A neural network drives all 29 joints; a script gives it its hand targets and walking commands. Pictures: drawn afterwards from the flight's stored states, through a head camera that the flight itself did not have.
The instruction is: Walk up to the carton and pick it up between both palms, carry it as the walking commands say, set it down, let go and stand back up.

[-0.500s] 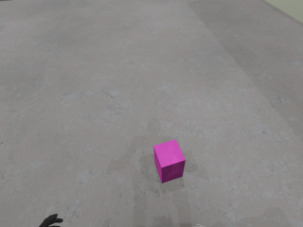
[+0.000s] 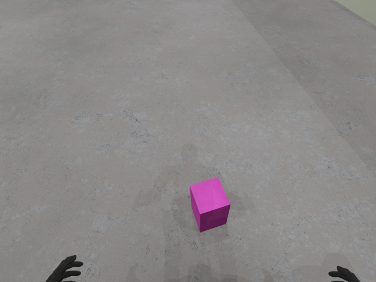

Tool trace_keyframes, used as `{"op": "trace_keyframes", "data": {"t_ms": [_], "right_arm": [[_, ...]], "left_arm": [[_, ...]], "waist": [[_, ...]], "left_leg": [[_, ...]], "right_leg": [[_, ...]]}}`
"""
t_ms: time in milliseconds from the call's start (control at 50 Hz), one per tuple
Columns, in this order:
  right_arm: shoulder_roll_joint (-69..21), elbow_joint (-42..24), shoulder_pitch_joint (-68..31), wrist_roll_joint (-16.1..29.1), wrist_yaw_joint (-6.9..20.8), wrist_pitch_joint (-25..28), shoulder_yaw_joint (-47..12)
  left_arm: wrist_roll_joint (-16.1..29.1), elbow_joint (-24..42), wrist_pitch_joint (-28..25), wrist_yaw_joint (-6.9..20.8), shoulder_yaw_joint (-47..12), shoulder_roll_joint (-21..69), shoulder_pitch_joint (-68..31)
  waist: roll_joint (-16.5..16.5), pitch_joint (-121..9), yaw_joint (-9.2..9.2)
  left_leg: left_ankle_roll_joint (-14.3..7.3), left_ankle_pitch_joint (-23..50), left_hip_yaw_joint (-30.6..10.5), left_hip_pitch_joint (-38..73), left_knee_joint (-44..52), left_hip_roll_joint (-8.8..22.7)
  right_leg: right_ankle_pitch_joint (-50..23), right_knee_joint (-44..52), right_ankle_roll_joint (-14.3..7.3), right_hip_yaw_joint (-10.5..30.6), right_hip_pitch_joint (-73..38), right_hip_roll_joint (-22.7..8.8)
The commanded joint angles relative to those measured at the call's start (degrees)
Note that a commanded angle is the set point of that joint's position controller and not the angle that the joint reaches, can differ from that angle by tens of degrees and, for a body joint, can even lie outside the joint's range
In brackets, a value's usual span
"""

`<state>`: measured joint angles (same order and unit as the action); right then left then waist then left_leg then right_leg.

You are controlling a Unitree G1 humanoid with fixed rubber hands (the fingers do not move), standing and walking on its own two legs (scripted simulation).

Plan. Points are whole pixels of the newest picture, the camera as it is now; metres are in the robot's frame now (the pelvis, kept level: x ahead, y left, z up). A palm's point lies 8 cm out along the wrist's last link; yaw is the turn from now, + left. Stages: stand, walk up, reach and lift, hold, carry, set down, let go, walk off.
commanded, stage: walk up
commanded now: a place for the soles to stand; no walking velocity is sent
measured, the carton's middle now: (208, 205) +0.56 -0.03 -0.63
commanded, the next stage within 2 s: none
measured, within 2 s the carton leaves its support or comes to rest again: neither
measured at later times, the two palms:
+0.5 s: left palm (61, 278) +0.14 +0.30 -0.07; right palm out of the picture +0.07 -0.35 -0.08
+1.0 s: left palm (104, 266) +0.17 +0.22 -0.09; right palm out of the picture +0.21 -0.43 -0.07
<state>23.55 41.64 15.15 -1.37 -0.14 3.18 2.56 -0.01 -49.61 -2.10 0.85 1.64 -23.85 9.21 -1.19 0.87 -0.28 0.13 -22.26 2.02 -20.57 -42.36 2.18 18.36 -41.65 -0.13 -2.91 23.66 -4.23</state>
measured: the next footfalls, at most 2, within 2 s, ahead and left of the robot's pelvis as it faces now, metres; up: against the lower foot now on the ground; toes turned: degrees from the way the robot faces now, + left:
right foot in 0.60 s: +0.14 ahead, -0.19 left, +0.00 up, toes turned -1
left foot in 0.90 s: +0.19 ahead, +0.05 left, +0.00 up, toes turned +16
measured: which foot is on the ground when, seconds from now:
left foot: down 0.00-0.60, up 0.62-0.88, down 0.90-1.00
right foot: down 0.00-0.36, up 0.38-0.58, down 0.60-0.90, up 0.92-1.00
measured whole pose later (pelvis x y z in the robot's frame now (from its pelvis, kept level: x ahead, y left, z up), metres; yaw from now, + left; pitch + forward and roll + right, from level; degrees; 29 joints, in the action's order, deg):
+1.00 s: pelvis +0.12 -0.10 +0.00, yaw +10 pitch +0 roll +1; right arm 25.5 41.9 25.1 -1.4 -4.5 5.8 5.0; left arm -0.3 -37.0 3.0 4.8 2.8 -24.6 16.2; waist 2.6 2.0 -0.4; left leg -1.4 -16.3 5.7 -23.6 -40.8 3.0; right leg 25.6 -63.1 -1.9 -5.0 26.9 -4.6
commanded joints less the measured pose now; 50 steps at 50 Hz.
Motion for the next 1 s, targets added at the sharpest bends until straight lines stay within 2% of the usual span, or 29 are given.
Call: {"op": "trace_keyframes", "data": {"t_ms": [0,160,280,300,320,340,360,380,400,420,480,520,540,560,580,600,620,640,660,700,760,800,840,860,880,900,920,940,980], "right_arm": [[11.2,2.4,-2.9,0.1,-0.4,0.3,1.6],[10.2,1.9,-2.8,0.6,-0.2,0.2,1.4],[10.4,2.5,-3.5,-0.3,-0.1,0.2,1.4],[10.7,1.8,-4.7,-0.2,-0.2,0.0,1.7],[17.9,2.8,7.3,1.0,-1.5,1.3,5.5],[21.2,3.3,9.8,-0.4,-1.9,2.1,6.3],[24.0,3.7,13.2,-0.5,-2.5,2.8,7.6],[24.0,2.7,14.4,-1.2,-2.7,3.3,8.1],[22.9,3.1,14.7,-0.7,-3.2,4.1,8.2],[21.6,2.1,15.0,-0.3,-3.2,4.2,8.2],[20.6,0.3,12.4,-1.1,-3.5,4.0,7.5],[21.0,-0.6,7.6,-1.0,-3.5,3.6,7.3],[20.6,-1.5,4.0,-1.3,-3.4,2.9,7.5],[17.9,-2.4,4.2,-0.5,-3.5,2.6,6.3],[12.3,-2.5,6.8,-0.1,-3.7,2.6,4.6],[6.9,-4.1,5.6,0.8,-4.1,2.8,2.7],[11.7,-2.4,4.8,0.8,-4.2,2.2,3.9],[15.1,-0.6,6.1,1.2,-3.3,2.1,5.2],[15.6,-0.2,8.5,1.2,-2.8,1.7,5.6],[14.0,1.3,11.1,0.9,-2.1,2.1,5.4],[12.5,0.5,9.5,0.6,-2.4,2.4,5.0],[12.4,0.4,9.3,1.4,-2.5,2.7,4.8],[11.8,1.8,13.7,1.2,-2.9,3.6,5.2],[12.7,3.1,20.1,1.0,-3.6,3.9,5.8],[16.1,4.6,25.6,-0.3,-4.7,4.2,7.5],[24.6,2.4,27.4,-1.4,-5.8,4.4,9.3],[27.9,1.2,23.4,0.0,-6.4,4.5,9.5],[24.7,0.1,19.3,1.1,-6.3,4.4,9.1],[20.7,0.1,15.3,0.2,-5.7,4.4,7.6]], "left_arm": [[-0.9,2.0,-0.6,-1.0,2.6,-11.1,-3.9],[-1.3,1.0,-0.8,-0.8,2.8,-11.8,-5.1],[-1.2,0.3,-0.7,-0.8,2.7,-11.3,-4.3],[-1.0,-0.5,-0.6,-0.8,2.3,-11.4,-3.7],[-5.0,6.6,1.0,2.0,6.1,-16.0,-5.1],[-5.2,7.5,1.8,3.2,6.5,-14.3,-6.7],[-4.4,9.6,2.2,4.2,6.4,-12.6,-11.8],[-4.2,12.4,2.5,4.5,5.5,-10.5,-13.4],[-4.1,12.2,2.3,4.4,6.1,-10.9,-13.2],[-4.2,12.0,2.0,4.4,5.8,-11.8,-10.8],[-3.0,13.7,1.1,4.9,6.3,-10.3,-9.4],[-2.5,13.4,1.0,5.5,6.7,-10.2,-5.4],[-1.9,12.3,1.5,5.1,7.6,-10.5,0.4],[-2.7,10.7,1.3,4.4,8.5,-12.9,7.0],[-4.1,8.9,0.8,3.4,9.6,-16.6,14.6],[-4.1,10.2,0.3,2.3,10.2,-21.2,16.2],[-3.3,11.6,0.5,2.5,9.7,-20.3,9.9],[-2.8,12.7,0.8,2.6,8.9,-16.8,6.0],[-2.5,13.2,0.9,2.6,8.7,-15.3,3.5],[-3.5,14.8,1.3,2.3,8.0,-15.3,3.0],[-3.5,15.3,1.2,2.8,7.6,-14.5,6.6],[-4.0,16.9,1.8,3.0,7.6,-14.8,6.5],[-3.7,17.7,2.8,3.3,6.9,-13.3,3.6],[-4.4,18.8,3.2,3.3,6.3,-11.9,2.5],[-4.0,20.1,3.2,3.1,5.0,-7.4,1.3],[-3.8,22.6,3.2,3.4,4.5,-4.6,0.5],[-4.3,23.6,4.0,3.1,5.6,-9.4,-2.5],[-3.4,22.6,4.1,3.2,6.9,-13.2,-0.6],[-3.4,19.8,4.1,3.6,7.5,-12.6,4.3]], "waist": [[0.2,-4.0,-0.23],[4.4,-5.4,0.68],[-0.1,-4.7,-0.12],[2.7,-3.5,-0.29],[10.3,-6.0,0.04],[2.2,-1.4,0.8],[-3.7,3.6,4.43],[-6.0,5.3,6.05],[-1.4,6.6,5.3],[0.9,2.3,4.86],[-2.3,0.3,3.64],[-5.5,1.2,0.3],[-7.9,-2.4,-4.28],[-1.2,-4.4,-7.4],[12.6,-9.0,-10.36],[26.5,-5.4,-10.75],[12.9,-1.0,-6.68],[11.0,2.1,-4.17],[10.3,5.1,-3.07],[14.6,6.6,-2.39],[15.6,4.0,-4.03],[17.5,2.0,-4.65],[13.6,2.5,-0.72],[11.2,-1.3,2.69],[1.1,-3.3,5.73],[-9.8,-4.4,7.16],[-1.4,-1.3,6.31],[4.2,3.8,3.37],[5.4,4.5,0.78]], "left_leg": [[-3.8,8.7,-5.8,-1.6,9.8,4.4],[-3.7,6.8,-5.5,1.1,9.9,3.7],[-3.9,9.5,-6.1,-0.4,10.3,4.1],[-4.0,8.0,-5.2,-0.1,9.8,3.4],[-7.2,-9.9,-11.9,-1.2,10.6,5.7],[-9.6,-22.1,-21.9,0.1,16.6,8.5],[-13.1,-28.3,-33.3,7.2,23.8,13.8],[-16.0,-27.2,-39.6,13.9,27.5,19.0],[-16.2,-21.3,-39.8,17.2,26.7,19.5],[-15.5,-12.4,-34.7,20.8,23.5,18.1],[-14.1,5.8,-23.5,15.3,18.6,12.8],[-12.1,9.7,-18.2,2.6,17.8,11.7],[-10.5,14.5,-15.1,-2.0,13.4,10.8],[-7.7,15.3,-11.1,-9.0,5.1,8.3],[-4.8,6.1,-5.6,-19.2,-14.2,2.1],[-1.0,-15.0,0.4,-29.6,-23.2,-6.3],[-1.9,-7.7,-5.1,-24.0,-26.7,-0.6],[-1.8,-3.1,-4.0,-22.9,-26.4,1.0],[-0.8,-0.6,-2.9,-20.7,-23.6,2.1],[1.0,-2.4,1.8,-15.7,-13.4,1.6],[0.3,-1.0,4.4,-15.6,-7.4,0.6],[0.1,-1.0,5.6,-10.1,-1.5,0.2],[-1.2,5.2,8.9,1.6,6.8,-2.4],[-1.8,8.1,6.6,11.7,11.1,-1.8],[-5.2,-0.9,-4.1,21.6,16.3,3.6],[-12.7,-11.1,-36.3,29.3,23.8,20.4],[-18.2,-16.0,-46.6,22.0,27.8,27.2],[-18.2,-13.2,-40.3,13.0,24.6,27.1],[-15.2,0.1,-26.7,7.1,19.8,19.8]], "right_leg": [[-7.5,6.7,-3.4,5.8,-7.5,-3.8],[-6.4,8.8,-3.5,6.8,-7.4,-4.5],[-5.8,7.5,-2.7,5.5,-8.7,-3.5],[-5.5,8.4,-3.2,5.5,-6.7,-3.8],[18.5,3.7,-4.5,4.9,-6.2,-4.1],[25.1,-3.4,-4.0,6.1,3.1,-2.1],[20.1,-11.6,-1.3,2.1,18.4,1.4],[14.9,-17.6,-0.1,5.1,28.2,-0.4],[9.7,-19.0,0.0,7.9,31.9,-2.1],[6.5,-17.2,0.1,7.7,30.9,-3.4],[12.6,-9.1,0.5,3.6,18.8,-1.5],[7.9,-4.5,-0.2,0.7,4.5,0.0],[5.4,5.4,-1.5,0.3,-8.0,0.5],[1.1,8.6,-2.6,-2.7,-21.0,3.3],[5.9,14.2,-4.0,7.9,-34.6,-4.2],[8.7,27.7,-6.7,28.4,-30.9,-18.5],[19.9,29.7,-10.9,29.5,-18.5,-19.0],[21.4,26.5,-12.2,23.4,-14.6,-16.2],[22.8,25.9,-10.3,17.5,-10.2,-12.7],[14.9,23.9,-13.0,10.9,-7.1,-10.9],[1.8,21.4,-13.7,9.0,-13.3,-10.8],[9.1,20.1,-13.3,6.8,-11.2,-10.0],[10.2,15.6,-11.9,3.3,-3.4,-9.1],[11.4,5.1,-9.7,-0.4,0.9,-6.8],[6.9,-10.1,-6.7,-3.4,11.5,-5.6],[13.8,-24.1,-2.5,-2.9,28.8,1.1],[11.0,-29.3,-0.9,7.7,32.3,-3.3],[8.7,-30.3,0.1,9.7,28.4,-6.0],[10.0,-24.5,0.1,8.3,20.9,-5.9]]}}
